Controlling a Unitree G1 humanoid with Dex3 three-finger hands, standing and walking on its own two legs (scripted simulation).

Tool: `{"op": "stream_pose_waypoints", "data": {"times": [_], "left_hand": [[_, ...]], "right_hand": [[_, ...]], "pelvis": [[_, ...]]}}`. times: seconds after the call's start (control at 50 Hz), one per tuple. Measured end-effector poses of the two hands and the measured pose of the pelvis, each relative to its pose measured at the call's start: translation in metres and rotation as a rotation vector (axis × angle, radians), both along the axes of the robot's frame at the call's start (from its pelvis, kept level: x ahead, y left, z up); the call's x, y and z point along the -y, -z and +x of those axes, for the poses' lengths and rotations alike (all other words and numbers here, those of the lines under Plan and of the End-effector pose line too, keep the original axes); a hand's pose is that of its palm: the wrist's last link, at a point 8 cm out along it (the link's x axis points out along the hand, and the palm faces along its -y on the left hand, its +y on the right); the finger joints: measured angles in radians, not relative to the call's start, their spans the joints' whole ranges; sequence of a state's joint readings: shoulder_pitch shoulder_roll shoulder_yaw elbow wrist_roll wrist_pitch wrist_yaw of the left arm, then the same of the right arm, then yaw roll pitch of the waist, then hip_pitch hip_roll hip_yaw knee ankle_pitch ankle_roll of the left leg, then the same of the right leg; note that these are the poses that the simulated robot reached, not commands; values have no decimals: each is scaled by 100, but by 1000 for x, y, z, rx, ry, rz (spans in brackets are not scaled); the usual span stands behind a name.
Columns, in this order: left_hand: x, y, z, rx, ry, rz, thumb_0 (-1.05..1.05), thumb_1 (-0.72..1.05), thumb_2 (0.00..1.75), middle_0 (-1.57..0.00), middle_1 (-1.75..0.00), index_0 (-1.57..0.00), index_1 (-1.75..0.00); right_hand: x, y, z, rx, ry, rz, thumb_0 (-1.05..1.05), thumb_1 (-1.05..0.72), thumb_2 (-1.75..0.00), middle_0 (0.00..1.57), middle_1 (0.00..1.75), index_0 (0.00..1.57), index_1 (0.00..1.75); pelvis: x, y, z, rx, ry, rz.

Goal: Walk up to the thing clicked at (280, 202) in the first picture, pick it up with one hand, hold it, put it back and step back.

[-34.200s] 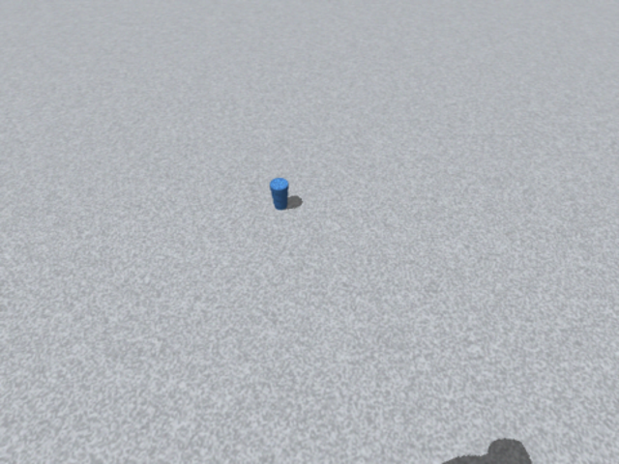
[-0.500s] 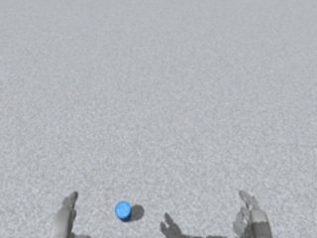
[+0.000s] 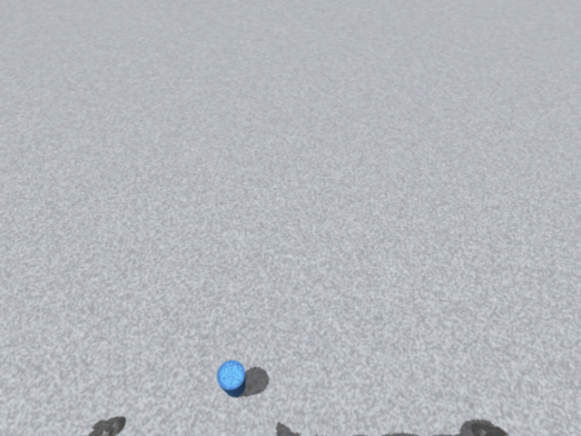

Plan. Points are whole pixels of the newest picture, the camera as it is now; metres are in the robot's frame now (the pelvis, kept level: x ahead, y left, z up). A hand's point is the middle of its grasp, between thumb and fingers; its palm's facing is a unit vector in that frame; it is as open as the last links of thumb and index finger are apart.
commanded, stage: stand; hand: left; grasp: from the side
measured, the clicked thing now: (233, 381) +0.37 +0.18 -0.68
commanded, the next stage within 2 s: step back in 1.86 s
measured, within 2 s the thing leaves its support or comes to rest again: neither
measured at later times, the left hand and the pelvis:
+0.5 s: hand out of the picture +0.04 +0.24 -0.13, palm faces +0.02 -0.94 -0.35, open 7.3 cm; pelvis -0.01 -0.01 +0.03, yaw +1 degrees
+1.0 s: hand out of the picture +0.06 +0.23 -0.13, palm faces +0.02 -0.94 -0.34, open 7.3 cm; pelvis +0.00 -0.01 +0.03, yaw +1 degrees
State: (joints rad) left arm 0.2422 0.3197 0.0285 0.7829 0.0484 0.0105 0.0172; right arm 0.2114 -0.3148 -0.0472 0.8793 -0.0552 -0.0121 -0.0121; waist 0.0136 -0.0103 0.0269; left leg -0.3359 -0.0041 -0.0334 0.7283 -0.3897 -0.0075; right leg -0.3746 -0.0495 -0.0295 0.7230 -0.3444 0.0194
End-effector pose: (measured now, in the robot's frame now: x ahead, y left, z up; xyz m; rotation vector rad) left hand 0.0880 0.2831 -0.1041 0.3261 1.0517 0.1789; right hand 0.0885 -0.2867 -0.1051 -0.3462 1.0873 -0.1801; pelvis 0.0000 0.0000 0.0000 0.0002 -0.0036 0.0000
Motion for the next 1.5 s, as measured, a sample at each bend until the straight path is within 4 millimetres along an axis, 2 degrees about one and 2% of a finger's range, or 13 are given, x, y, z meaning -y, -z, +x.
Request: {"op": "stream_pose_waypoints", "data": {"times": [0.2, 0.36, 0.54, 0.84, 1.1, 1.5], "left_hand": [[-5, -2, -35, -123, -73, -9, 0, 90, 89, -20, -30, -21, -30], [-2, -9, -48, -165, -92, -9, 0, 91, 89, -20, -31, -21, -30], [-2, -14, -54, -190, -109, 4, 0, 91, 89, -20, -31, -21, -30], [5, -13, -43, -200, -109, -8, 0, 91, 89, -20, -31, -21, -30], [7, -16, -26, -180, -96, -11, 0, 91, 89, -20, -31, -21, -30], [7, -18, -15, -178, -95, -7, 0, 91, 89, -20, -30, -21, -30]], "right_hand": [[-9, 0, -23, -103, 22, 34, 1, -90, -90, 20, 30, 21, 30], [-14, 0, -24, -123, 17, 66, 0, -90, -90, 20, 30, 21, 30], [-3, -2, -26, -142, 23, 61, 0, -90, -90, 20, 30, 21, 30], [14, -6, -32, -182, 41, 35, 0, -90, -90, 20, 30, 21, 30], [14, -7, -22, -164, 39, 39, 0, -90, -90, 20, 30, 21, 30], [19, -9, -8, -153, 35, 34, 0, -90, -90, 20, 30, 21, 30]], "pelvis": [[-2, -16, 0, 40, -11, -2], [1, -24, -4, 61, -17, 2], [7, -28, -6, 68, -21, 2], [13, -31, -1, 62, -15, 0], [15, -32, 4, 56, -10, 0], [17, -33, 12, 46, -8, 1]]}}
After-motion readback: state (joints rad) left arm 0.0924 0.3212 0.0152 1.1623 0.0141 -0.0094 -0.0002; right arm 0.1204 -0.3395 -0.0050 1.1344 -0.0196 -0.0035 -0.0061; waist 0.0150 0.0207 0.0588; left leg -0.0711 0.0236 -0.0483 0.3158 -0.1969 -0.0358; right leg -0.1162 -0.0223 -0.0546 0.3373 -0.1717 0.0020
